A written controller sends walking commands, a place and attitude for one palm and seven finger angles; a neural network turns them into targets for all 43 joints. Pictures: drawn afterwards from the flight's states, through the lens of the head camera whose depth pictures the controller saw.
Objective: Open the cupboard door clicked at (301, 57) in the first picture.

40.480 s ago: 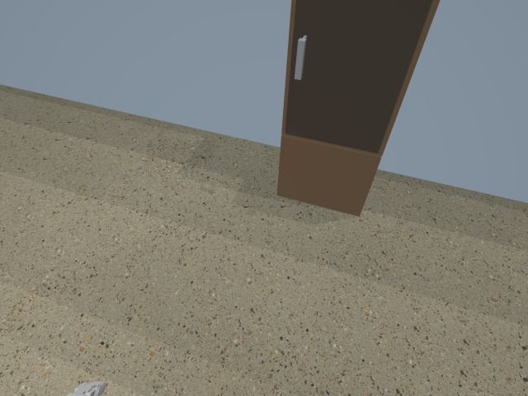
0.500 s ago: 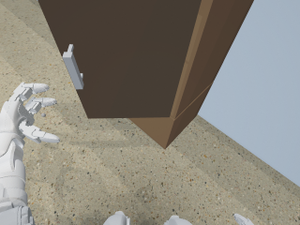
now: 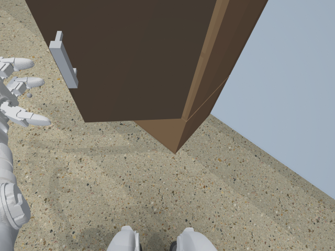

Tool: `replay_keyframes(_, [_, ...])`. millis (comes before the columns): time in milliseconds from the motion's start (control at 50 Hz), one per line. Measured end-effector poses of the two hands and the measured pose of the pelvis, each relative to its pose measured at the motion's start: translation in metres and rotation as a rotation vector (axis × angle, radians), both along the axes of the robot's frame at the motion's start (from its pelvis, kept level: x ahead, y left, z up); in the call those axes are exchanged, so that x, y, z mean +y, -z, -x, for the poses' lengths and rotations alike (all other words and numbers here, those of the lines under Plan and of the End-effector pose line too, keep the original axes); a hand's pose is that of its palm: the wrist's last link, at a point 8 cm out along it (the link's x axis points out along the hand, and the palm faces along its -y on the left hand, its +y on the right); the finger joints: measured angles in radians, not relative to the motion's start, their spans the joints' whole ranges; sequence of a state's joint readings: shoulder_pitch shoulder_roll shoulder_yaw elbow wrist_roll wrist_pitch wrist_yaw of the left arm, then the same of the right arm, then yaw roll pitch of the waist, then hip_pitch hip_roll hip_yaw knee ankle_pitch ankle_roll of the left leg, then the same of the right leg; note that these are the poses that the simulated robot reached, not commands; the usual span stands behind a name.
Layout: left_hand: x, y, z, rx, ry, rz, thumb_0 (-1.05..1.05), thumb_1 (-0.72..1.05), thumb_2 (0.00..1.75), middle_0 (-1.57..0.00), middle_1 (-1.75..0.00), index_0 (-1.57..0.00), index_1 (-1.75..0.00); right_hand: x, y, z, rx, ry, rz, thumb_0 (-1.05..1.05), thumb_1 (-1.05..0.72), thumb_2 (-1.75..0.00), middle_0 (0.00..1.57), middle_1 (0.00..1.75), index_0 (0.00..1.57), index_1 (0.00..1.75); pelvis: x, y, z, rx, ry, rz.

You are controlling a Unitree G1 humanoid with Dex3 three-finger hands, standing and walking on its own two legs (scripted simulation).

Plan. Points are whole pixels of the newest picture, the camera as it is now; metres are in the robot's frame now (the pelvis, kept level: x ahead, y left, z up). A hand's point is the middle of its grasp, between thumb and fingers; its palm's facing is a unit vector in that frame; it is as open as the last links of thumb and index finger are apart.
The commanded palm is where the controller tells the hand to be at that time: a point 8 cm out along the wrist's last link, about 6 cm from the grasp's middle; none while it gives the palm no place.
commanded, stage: move the hooked fingers beside the handle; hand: left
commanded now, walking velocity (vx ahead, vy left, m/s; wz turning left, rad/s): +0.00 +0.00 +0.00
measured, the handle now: (66, 61) +0.57 +0.25 +0.06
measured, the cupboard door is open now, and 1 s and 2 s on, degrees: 46 46 46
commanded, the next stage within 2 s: slide the fingers in behind the handle in 1.26 s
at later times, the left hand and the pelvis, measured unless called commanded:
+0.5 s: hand (32, 71) +0.51 +0.31 +0.08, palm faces +0.08 -1.00 -0.02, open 14.0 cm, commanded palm +0.49 +0.34 +0.07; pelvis +0.00 +0.00 -0.01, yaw -1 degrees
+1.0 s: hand (31, 75) +0.50 +0.31 +0.07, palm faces +0.08 -1.00 -0.02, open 14.0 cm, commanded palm +0.49 +0.35 +0.07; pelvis +0.02 +0.01 +0.00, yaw -2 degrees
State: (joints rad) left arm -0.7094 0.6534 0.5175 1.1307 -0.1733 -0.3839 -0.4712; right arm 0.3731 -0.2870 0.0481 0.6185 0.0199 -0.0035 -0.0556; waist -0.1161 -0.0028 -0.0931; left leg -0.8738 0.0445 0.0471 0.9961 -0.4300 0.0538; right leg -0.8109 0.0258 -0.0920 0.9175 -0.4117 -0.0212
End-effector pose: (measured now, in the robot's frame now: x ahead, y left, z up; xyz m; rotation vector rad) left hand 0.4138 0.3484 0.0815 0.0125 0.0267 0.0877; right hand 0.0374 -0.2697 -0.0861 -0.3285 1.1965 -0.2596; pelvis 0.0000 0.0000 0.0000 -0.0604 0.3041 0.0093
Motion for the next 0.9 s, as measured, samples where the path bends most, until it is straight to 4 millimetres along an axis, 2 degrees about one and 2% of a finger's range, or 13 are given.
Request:
replay_keyframes(220, [0.004,0.0,-0.028,0.004,0.008,0.005,-0.01,-0.5,0.3,-0.3,-1.2,-0.3,-1.2,-0.005,0.0,0.029,0.104,0.046,0.029,0.01,-0.9,-0.9,0.21,0.3,0.2,0.3,0.0,0.005,0.0,0.041,0.005,0.01])
replay_keyframes(560, [0.013,-0.001,-0.077,0.014,0.013,-0.015,-0.01,-0.5,0.3,-0.3,-1.2,-0.3,-1.2,0.003,0.002,0.055,0.225,0.083,0.042,0.0,-0.9,-0.9,0.21,0.3,0.2,0.3,0.004,0.015,-0.002,0.119,0.009,0.03])
replay_keyframes(740, [0.006,0.018,-0.082,0.064,0.022,0.005,-0.01,-0.5,0.3,-0.3,-1.2,-0.3,-1.2,0.012,0.001,0.055,0.251,0.108,0.015,0.0,-0.9,-0.9,0.21,0.3,0.2,0.3,0.006,0.013,-0.011,0.129,0.021,0.03])
replay_keyframes(900, [0.014,0.002,-0.075,0.006,-0.023,-0.003,-0.01,-0.5,0.3,-0.3,-1.2,-0.3,-1.2,0.012,-0.003,0.042,0.214,0.111,0.0,0.0,-0.9,-0.9,0.21,0.3,0.2,0.3,0.005,0.007,-0.018,0.106,0.023,0.032])
